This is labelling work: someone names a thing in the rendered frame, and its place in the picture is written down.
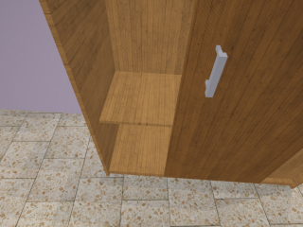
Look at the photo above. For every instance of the wardrobe door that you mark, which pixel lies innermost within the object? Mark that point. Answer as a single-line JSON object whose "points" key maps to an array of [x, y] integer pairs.
{"points": [[253, 124], [289, 169]]}

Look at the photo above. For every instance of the handle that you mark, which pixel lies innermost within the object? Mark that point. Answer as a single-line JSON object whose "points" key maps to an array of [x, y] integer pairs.
{"points": [[212, 82]]}

